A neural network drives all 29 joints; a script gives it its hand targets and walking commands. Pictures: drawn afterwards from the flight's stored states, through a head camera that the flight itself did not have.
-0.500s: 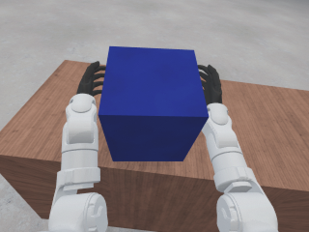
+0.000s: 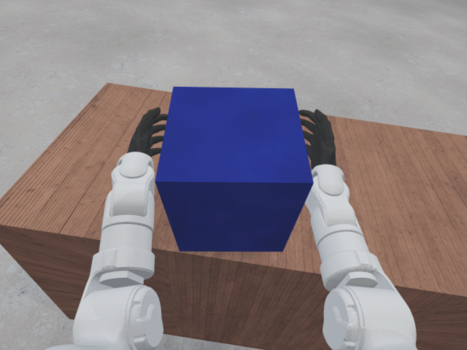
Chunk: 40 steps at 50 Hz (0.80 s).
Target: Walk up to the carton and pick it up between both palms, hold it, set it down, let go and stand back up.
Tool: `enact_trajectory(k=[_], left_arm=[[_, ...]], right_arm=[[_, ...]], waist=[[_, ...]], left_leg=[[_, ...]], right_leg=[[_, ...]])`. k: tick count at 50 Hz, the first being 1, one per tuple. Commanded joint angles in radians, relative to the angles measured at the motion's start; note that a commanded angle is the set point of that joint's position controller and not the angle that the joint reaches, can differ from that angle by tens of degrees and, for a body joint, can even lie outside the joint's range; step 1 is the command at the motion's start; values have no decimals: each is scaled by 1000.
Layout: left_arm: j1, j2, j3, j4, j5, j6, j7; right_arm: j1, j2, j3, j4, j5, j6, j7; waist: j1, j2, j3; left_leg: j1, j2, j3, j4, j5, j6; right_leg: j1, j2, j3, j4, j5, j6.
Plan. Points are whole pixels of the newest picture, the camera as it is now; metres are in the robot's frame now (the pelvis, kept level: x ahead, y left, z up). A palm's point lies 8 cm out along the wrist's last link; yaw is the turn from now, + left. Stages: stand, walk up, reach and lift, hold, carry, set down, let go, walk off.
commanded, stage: set down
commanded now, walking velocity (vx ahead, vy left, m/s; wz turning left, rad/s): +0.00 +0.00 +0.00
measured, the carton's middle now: (232, 175) +0.40 +0.02 +0.09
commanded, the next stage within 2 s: none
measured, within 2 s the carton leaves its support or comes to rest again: neither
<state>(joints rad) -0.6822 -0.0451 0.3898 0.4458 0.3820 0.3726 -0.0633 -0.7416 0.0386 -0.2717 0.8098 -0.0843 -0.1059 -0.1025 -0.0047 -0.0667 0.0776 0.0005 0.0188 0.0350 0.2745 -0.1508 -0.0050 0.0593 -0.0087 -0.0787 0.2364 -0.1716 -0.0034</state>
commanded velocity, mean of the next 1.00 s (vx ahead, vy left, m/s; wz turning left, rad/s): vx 0.00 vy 0.00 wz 0.00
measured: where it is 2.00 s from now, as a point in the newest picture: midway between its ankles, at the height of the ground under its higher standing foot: outside the picture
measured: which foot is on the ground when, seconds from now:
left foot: down 0.00-1.00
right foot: down 0.00-1.00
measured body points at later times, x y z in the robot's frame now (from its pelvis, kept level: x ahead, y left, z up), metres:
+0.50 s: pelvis +0.00 +0.00 +0.00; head +0.00 +0.03 +0.45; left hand +0.41 +0.18 +0.11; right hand +0.42 -0.13 +0.14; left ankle +0.01 +0.12 -0.75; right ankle -0.02 -0.11 -0.75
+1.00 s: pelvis +0.01 +0.00 +0.00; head +0.02 +0.02 +0.45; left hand +0.41 +0.17 +0.09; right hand +0.43 -0.13 +0.12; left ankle +0.01 +0.12 -0.75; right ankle -0.02 -0.11 -0.75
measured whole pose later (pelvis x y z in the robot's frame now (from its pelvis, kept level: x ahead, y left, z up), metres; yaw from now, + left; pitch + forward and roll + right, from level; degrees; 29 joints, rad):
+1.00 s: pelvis +0.01 +0.00 +0.00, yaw -2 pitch -1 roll +0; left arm -0.71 -0.07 0.48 0.68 0.38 0.21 -0.03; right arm -0.77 0.07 -0.50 0.92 -0.28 -0.14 -0.03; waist 0.05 -0.05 0.03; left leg -0.10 0.03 0.08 0.27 -0.15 0.00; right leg -0.06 -0.01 -0.06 0.25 -0.17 0.00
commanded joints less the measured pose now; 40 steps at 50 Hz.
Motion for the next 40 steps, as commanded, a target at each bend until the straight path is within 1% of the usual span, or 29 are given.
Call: enact_trajectory(k=[1,3,4,6,12,16,17,18,20,21,25,28,30,35,36,38,40], left_arm=[[-517,-417,-328,-57,-73,-76,-98],[-524,-425,-333,-54,-78,-86,-95],[-528,-428,-336,-54,-79,-93,-92],[-523,-431,-329,-29,-79,-103,-87],[-541,-436,-317,-4,-80,-138,-74],[-548,-441,-300,33,-75,-152,-69],[-538,-438,-289,43,-68,-155,-68],[-543,-440,-286,51,-68,-158,-67],[-555,-443,-281,56,-70,-167,-65],[-559,-443,-276,62,-70,-174,-63],[-584,-441,-261,90,-69,-196,-57],[-578,-435,-234,113,-58,-203,-57],[-580,-432,-219,130,-50,-206,-58],[-595,-442,-213,139,-55,-230,-50],[-589,-443,-209,144,-51,-235,-48],[-587,-440,-197,157,-44,-243,-44],[-567,-438,-182,170,-36,-244,-44]], right_arm=[[-508,372,268,-77,-26,-27,106],[-504,374,258,-68,-34,-31,107],[-505,380,258,-67,-32,-34,108],[-503,382,249,-58,-43,-36,111],[-496,400,226,-21,-63,-42,124],[-495,408,203,9,-80,-40,133],[-489,417,200,16,-85,-39,135],[-491,416,187,20,-91,-39,137],[-498,419,177,20,-101,-41,142],[-506,429,179,18,-103,-42,145],[-495,436,141,52,-134,-39,155],[-480,447,116,75,-157,-32,161],[-478,447,93,84,-170,-29,167],[-486,469,77,85,-190,-36,178],[-484,474,77,85,-193,-38,179],[-476,471,67,99,-202,-37,185],[-470,475,67,96,-206,-36,189]], waist=[[-7,60,-335],[-10,74,-352],[-4,77,-361],[-1,75,-360],[9,77,-381],[17,79,-379],[27,72,-375],[22,75,-375],[27,72,-395],[35,67,-405],[32,80,-406],[36,66,-398],[36,75,-391],[39,73,-427],[46,72,-436],[48,79,-429],[60,70,-422]], left_leg=[[98,-34,73,11,305,-24],[103,-33,73,16,314,-30],[105,-32,73,20,327,-32],[106,-31,74,21,334,-35],[105,-28,77,27,358,-37],[85,-27,81,21,343,-36],[83,-25,83,22,347,-35],[81,-25,83,20,343,-35],[78,-25,86,19,336,-34],[74,-25,87,21,341,-31],[58,-24,93,13,312,-31],[49,-22,94,7,306,-25],[43,-21,97,4,295,-27],[49,-19,98,15,335,-28],[51,-17,99,16,343,-30],[52,-16,99,18,350,-29],[44,-16,104,18,349,-26]], right_leg=[[63,31,-54,8,299,53],[60,32,-54,11,301,51],[61,33,-52,12,310,49],[54,34,-54,13,311,50],[40,36,-50,16,323,47],[35,35,-46,16,314,47],[34,36,-45,16,312,47],[29,34,-46,16,311,47],[26,33,-42,16,305,46],[30,35,-41,20,314,47],[13,30,-37,21,297,48],[12,30,-33,18,291,49],[6,28,-32,16,277,49],[-8,30,-30,25,301,48],[-6,31,-31,26,304,49],[-15,31,-29,25,298,48],[-13,31,-26,24,294,49]])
